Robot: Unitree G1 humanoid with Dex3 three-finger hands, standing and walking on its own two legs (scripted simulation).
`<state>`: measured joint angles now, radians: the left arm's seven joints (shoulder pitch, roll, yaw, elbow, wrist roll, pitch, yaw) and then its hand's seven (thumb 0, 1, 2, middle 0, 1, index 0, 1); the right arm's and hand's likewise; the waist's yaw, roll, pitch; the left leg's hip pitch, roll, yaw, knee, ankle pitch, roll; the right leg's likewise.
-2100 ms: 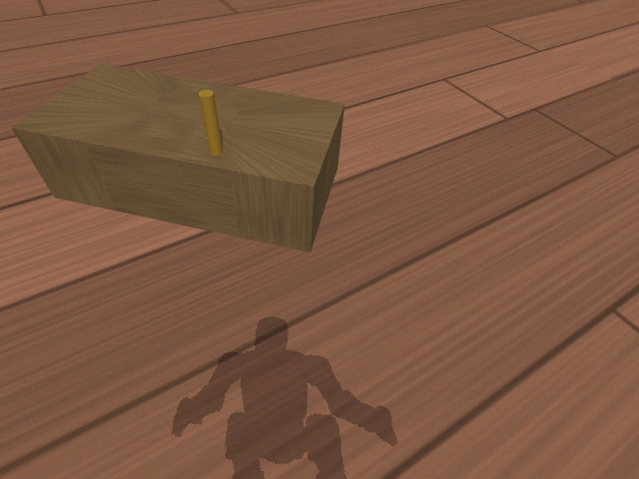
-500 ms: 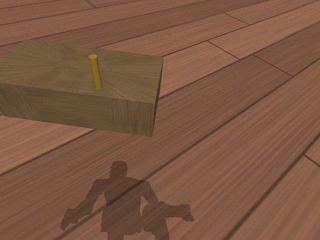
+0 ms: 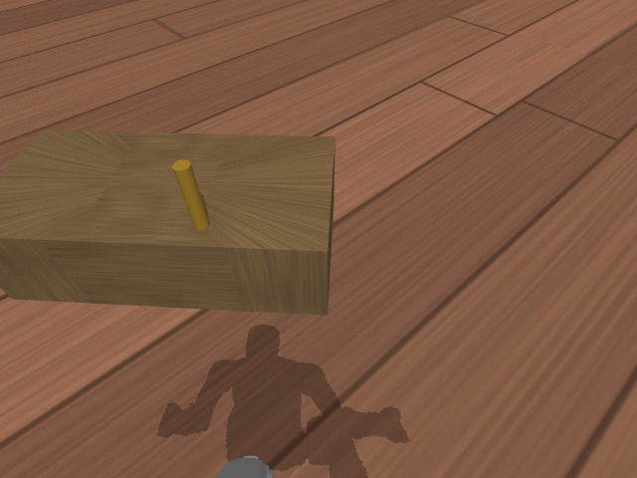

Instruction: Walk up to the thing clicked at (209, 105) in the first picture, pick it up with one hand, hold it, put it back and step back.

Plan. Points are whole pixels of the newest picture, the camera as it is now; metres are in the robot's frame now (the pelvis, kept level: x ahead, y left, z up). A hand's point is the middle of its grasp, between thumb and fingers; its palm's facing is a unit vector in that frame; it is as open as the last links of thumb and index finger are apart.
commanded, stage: walk up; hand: left
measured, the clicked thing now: (192, 197) +0.88 +0.38 -0.29
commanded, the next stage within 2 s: none
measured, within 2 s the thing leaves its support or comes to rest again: neither
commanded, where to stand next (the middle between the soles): +0.46 +0.21 m, yaw -6 degrees
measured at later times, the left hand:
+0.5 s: hand (74, 370) +0.30 +0.39 -0.12, palm faces -0.16 -0.89 -0.43, open 7.4 cm
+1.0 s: hand (30, 329) +0.38 +0.52 -0.15, palm faces -0.10 -0.88 -0.47, open 7.4 cm
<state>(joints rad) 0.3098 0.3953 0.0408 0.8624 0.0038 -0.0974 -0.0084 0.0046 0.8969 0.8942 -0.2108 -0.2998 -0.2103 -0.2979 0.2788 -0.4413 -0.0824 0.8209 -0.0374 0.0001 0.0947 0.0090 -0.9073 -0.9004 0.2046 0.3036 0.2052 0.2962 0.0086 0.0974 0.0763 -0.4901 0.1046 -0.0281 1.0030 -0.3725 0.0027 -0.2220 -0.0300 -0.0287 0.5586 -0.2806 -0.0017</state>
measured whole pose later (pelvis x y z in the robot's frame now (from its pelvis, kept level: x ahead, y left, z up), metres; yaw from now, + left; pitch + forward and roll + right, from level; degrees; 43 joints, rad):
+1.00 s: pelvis +0.33 +0.21 -0.02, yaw -5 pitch -2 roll -1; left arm 0.38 0.48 0.06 0.86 0.03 -0.08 0.00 0.01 0.89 0.89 -0.21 -0.30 -0.21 -0.30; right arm 0.28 -0.46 -0.11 0.82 -0.04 -0.01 0.09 0.01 -0.91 -0.90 0.20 0.30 0.20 0.30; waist 0.02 0.02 0.06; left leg -0.42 0.11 0.03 0.71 -0.25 -0.01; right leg -0.26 -0.13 -0.02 0.73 -0.42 0.00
